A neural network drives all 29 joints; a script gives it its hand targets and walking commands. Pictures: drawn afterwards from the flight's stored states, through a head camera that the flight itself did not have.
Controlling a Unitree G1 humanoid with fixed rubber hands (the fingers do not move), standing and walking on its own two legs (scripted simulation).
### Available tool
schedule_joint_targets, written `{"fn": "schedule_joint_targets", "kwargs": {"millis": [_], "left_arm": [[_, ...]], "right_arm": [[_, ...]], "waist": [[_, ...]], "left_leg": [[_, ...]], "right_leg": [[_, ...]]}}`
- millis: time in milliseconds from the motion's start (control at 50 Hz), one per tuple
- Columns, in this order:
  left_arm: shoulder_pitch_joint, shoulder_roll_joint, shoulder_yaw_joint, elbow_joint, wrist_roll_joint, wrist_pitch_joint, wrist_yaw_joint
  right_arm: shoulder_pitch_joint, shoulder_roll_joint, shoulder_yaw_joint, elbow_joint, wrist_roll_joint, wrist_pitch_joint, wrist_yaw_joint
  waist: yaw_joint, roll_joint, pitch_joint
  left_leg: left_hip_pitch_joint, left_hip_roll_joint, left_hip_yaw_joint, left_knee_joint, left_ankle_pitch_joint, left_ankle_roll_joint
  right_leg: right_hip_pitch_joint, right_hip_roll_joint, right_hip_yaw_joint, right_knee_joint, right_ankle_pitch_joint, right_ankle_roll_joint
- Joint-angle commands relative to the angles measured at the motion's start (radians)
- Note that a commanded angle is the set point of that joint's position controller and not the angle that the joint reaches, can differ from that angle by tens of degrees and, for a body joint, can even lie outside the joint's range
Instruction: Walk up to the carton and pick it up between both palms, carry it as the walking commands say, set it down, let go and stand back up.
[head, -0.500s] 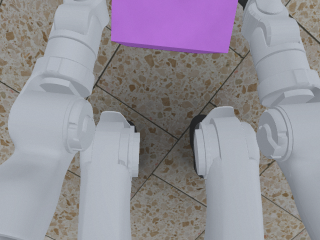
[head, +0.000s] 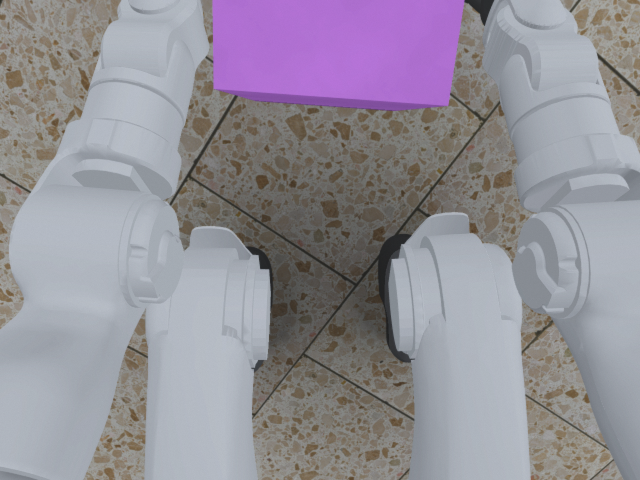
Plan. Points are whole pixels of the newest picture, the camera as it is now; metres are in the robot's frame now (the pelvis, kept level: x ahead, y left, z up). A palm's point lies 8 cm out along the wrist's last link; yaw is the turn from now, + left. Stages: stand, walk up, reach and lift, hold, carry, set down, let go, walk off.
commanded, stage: set down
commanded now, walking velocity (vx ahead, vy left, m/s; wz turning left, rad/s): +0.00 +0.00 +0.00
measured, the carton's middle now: out of the picture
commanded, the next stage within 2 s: none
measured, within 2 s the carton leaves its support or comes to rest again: neither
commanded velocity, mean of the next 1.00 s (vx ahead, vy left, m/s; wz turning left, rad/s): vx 0.00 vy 0.00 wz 0.00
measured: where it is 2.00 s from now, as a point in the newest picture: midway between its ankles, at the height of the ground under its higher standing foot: (325, 324)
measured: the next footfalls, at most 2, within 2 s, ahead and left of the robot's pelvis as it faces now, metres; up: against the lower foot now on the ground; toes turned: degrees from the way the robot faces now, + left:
none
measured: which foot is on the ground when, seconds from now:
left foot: down 0.00-1.00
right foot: down 0.00-1.00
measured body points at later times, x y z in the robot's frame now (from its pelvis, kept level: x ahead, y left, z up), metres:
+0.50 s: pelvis +0.00 +0.00 +0.01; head +0.38 -0.01 +0.23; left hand +0.56 +0.11 -0.20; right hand +0.54 -0.20 -0.20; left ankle +0.10 +0.12 -0.32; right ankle +0.11 -0.13 -0.32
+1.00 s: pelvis -0.01 -0.01 +0.02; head +0.38 -0.02 +0.24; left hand +0.57 +0.13 -0.16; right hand +0.55 -0.21 -0.16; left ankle +0.10 +0.12 -0.32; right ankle +0.11 -0.13 -0.32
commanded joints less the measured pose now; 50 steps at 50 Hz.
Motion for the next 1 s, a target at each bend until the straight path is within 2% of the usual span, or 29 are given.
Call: {"fn": "schedule_joint_targets", "kwargs": {"millis": [0,120,140,160,260,280,300,360,400,420,440,460,540,560,580,640,660,680,700,720,760,780,820,860,880,900,920,940,980], "left_arm": [[-0.572,-0.928,-0.261,-0.160,-0.030,-0.022,-0.262],[-0.567,-0.837,-0.248,-0.164,-0.028,-0.041,-0.244],[-0.547,-0.798,-0.226,-0.141,-0.021,-0.039,-0.238],[-0.563,-0.774,-0.234,-0.150,-0.030,-0.043,-0.231],[-0.544,-0.577,-0.199,-0.160,-0.024,-0.068,-0.177],[-0.508,-0.474,-0.177,-0.144,-0.014,-0.076,-0.157],[-0.486,-0.387,-0.163,-0.145,-0.023,-0.083,-0.134],[-0.417,-0.063,-0.099,-0.147,-0.032,-0.104,-0.055],[-0.370,0.082,-0.072,-0.161,-0.043,-0.104,-0.009],[-0.315,0.139,-0.050,-0.134,-0.027,-0.105,0.006],[-0.336,0.145,-0.070,-0.175,-0.051,-0.110,0.012],[-0.302,0.122,-0.085,-0.166,-0.056,-0.107,0.014],[-0.312,0.186,-0.093,-0.207,-0.077,-0.114,0.019],[-0.307,0.177,-0.096,-0.203,-0.092,-0.113,0.015],[-0.290,0.171,-0.110,-0.198,-0.099,-0.113,0.013],[-0.313,0.162,-0.141,-0.212,-0.145,-0.107,-0.003],[-0.337,0.193,-0.124,-0.255,-0.143,-0.111,-0.002],[-0.328,0.177,-0.140,-0.277,-0.155,-0.112,0.000],[-0.323,0.190,-0.135,-0.234,-0.159,-0.109,-0.002],[-0.333,0.201,-0.131,-0.290,-0.151,-0.111,0.003],[-0.323,0.211,-0.135,-0.346,-0.163,-0.105,0.007],[-0.310,0.199,-0.135,-0.351,-0.171,-0.094,0.013],[-0.284,0.205,-0.143,-0.410,-0.166,-0.071,0.022],[-0.293,0.206,-0.128,-0.431,-0.159,-0.045,0.032],[-0.265,0.193,-0.148,-0.382,-0.171,-0.027,0.033],[-0.277,0.180,-0.141,-0.441,-0.168,-0.016,0.036],[-0.272,0.196,-0.131,-0.439,-0.162,-0.009,0.039],[-0.298,0.212,-0.107,-0.526,-0.154,-0.004,0.047],[-0.285,0.266,-0.061,-0.467,-0.110,0.017,0.059]], "right_arm": [[-0.596,0.817,0.169,-0.250,0.039,-0.078,0.205],[-0.583,0.700,0.136,-0.252,0.032,-0.098,0.181],[-0.576,0.669,0.122,-0.241,0.022,-0.098,0.178],[-0.548,0.638,0.102,-0.210,0.009,-0.099,0.169],[-0.522,0.439,0.046,-0.211,-0.004,-0.127,0.114],[-0.489,0.371,0.024,-0.188,-0.011,-0.133,0.096],[-0.461,0.261,-0.017,-0.181,-0.015,-0.142,0.071],[-0.388,-0.077,-0.087,-0.164,-0.018,-0.164,-0.011],[-0.334,-0.182,-0.090,-0.136,0.003,-0.168,-0.050],[-0.296,-0.195,-0.068,-0.125,0.008,-0.167,-0.060],[-0.330,-0.202,-0.055,-0.155,0.025,-0.175,-0.068],[-0.287,-0.207,-0.047,-0.105,0.033,-0.173,-0.068],[-0.324,-0.237,-0.012,-0.152,0.108,-0.180,-0.072],[-0.346,-0.239,0.011,-0.201,0.123,-0.183,-0.070],[-0.313,-0.247,-0.003,-0.173,0.111,-0.183,-0.068],[-0.332,-0.240,0.026,-0.178,0.129,-0.171,-0.069],[-0.365,-0.261,0.024,-0.233,0.142,-0.172,-0.071],[-0.347,-0.279,0.020,-0.220,0.141,-0.175,-0.069],[-0.347,-0.257,0.035,-0.231,0.148,-0.171,-0.067],[-0.368,-0.277,0.015,-0.264,0.154,-0.172,-0.069],[-0.355,-0.278,0.041,-0.287,0.167,-0.159,-0.075],[-0.327,-0.284,0.027,-0.296,0.158,-0.151,-0.083],[-0.334,-0.267,0.042,-0.382,0.173,-0.130,-0.091],[-0.286,-0.290,0.016,-0.343,0.149,-0.103,-0.098],[-0.299,-0.283,0.022,-0.373,0.145,-0.094,-0.100],[-0.309,-0.310,-0.003,-0.389,0.124,-0.085,-0.104],[-0.303,-0.282,0.006,-0.412,0.126,-0.072,-0.104],[-0.313,-0.310,-0.012,-0.475,0.113,-0.066,-0.110],[-0.292,-0.313,-0.035,-0.448,0.096,-0.040,-0.115]], "waist": [[-0.059,0.047,-1.201],[-0.074,0.063,-1.226],[-0.063,0.056,-1.209],[-0.092,0.045,-1.226],[-0.077,0.053,-1.249],[-0.058,0.038,-1.246],[-0.072,0.039,-1.256],[-0.062,0.031,-1.311],[-0.056,-0.007,-1.346],[-0.022,-0.014,-1.369],[-0.019,-0.044,-1.409],[-0.039,-0.028,-1.396],[0.001,0.022,-1.462],[0.005,-0.014,-1.483],[-0.016,-0.007,-1.480],[-0.032,-0.040,-1.487],[-0.017,-0.028,-1.510],[-0.033,-0.015,-1.533],[-0.020,-0.052,-1.527],[-0.008,-0.009,-1.566],[-0.006,-0.015,-1.670],[-0.020,-0.020,-1.734],[-0.003,-0.014,-1.842],[-0.025,0.011,-1.880],[-0.030,-0.013,-1.845],[-0.039,-0.001,-1.868],[-0.035,-0.022,-1.882],[-0.028,-0.029,-1.956],[-0.007,-0.045,-1.918]], "left_leg": [[0.437,-0.039,0.091,-0.202,0.417,0.036],[0.457,-0.033,0.087,-0.200,0.430,0.027],[0.459,-0.033,0.098,-0.192,0.425,0.025],[0.464,-0.029,0.088,-0.198,0.405,0.023],[0.499,-0.021,0.095,-0.201,0.427,0.010],[0.505,-0.016,0.103,-0.195,0.441,0.009],[0.524,-0.015,0.096,-0.208,0.448,0.003],[0.551,-0.004,0.100,-0.215,0.455,-0.011],[0.549,0.015,0.093,-0.220,0.463,-0.011],[0.540,0.027,0.104,-0.209,0.470,-0.013],[0.545,0.024,0.097,-0.214,0.491,-0.009],[0.535,0.031,0.090,-0.219,0.475,-0.007],[0.574,0.046,0.090,-0.208,0.524,-0.003],[0.562,0.048,0.088,-0.209,0.541,0.008],[0.567,0.051,0.086,-0.208,0.529,0.004],[0.522,0.054,0.094,-0.194,0.515,0.013],[0.543,0.063,0.093,-0.193,0.507,0.013],[0.558,0.061,0.091,-0.194,0.511,0.013],[0.557,0.061,0.090,-0.197,0.517,0.021],[0.581,0.063,0.090,-0.192,0.527,0.020],[0.636,0.060,0.101,-0.199,0.561,0.017],[0.670,0.050,0.104,-0.209,0.555,0.024],[0.753,0.048,0.115,-0.232,0.559,0.029],[0.794,0.040,0.129,-0.235,0.534,0.016],[0.779,0.039,0.116,-0.260,0.483,0.029],[0.780,0.036,0.117,-0.272,0.476,0.021],[0.794,0.035,0.120,-0.286,0.470,0.026],[0.816,0.028,0.117,-0.290,0.493,0.028],[0.813,0.029,0.125,-0.322,0.433,0.037]], "right_leg": [[0.467,0.056,-0.111,-0.166,0.454,-0.065],[0.489,0.054,-0.118,-0.160,0.475,-0.060],[0.477,0.048,-0.111,-0.166,0.452,-0.060],[0.475,0.047,-0.125,-0.158,0.443,-0.059],[0.526,0.045,-0.121,-0.166,0.466,-0.052],[0.513,0.043,-0.117,-0.169,0.476,-0.049],[0.544,0.037,-0.127,-0.165,0.484,-0.046],[0.592,0.019,-0.119,-0.188,0.497,-0.040],[0.618,0.014,-0.110,-0.192,0.512,-0.033],[0.626,0.008,-0.089,-0.199,0.517,-0.027],[0.647,0.012,-0.094,-0.198,0.540,-0.019],[0.640,0.006,-0.089,-0.199,0.540,-0.032],[0.634,-0.007,-0.070,-0.193,0.586,-0.029],[0.664,-0.007,-0.069,-0.195,0.612,-0.027],[0.633,-0.010,-0.073,-0.190,0.595,-0.030],[0.699,-0.013,-0.055,-0.203,0.616,-0.032],[0.700,-0.015,-0.046,-0.204,0.606,-0.036],[0.709,-0.017,-0.049,-0.202,0.610,-0.046],[0.719,-0.018,-0.059,-0.196,0.619,-0.030],[0.705,-0.016,-0.051,-0.193,0.625,-0.040],[0.787,-0.017,-0.054,-0.195,0.662,-0.041],[0.831,-0.014,-0.064,-0.204,0.654,-0.041],[0.867,-0.010,-0.080,-0.223,0.644,-0.036],[0.886,-0.006,-0.082,-0.244,0.618,-0.050],[0.861,-0.010,-0.101,-0.243,0.561,-0.041],[0.864,-0.007,-0.098,-0.259,0.558,-0.050],[0.886,-0.007,-0.103,-0.269,0.556,-0.042],[0.927,-0.002,-0.104,-0.267,0.583,-0.046],[0.911,0.000,-0.113,-0.294,0.520,-0.043]]}}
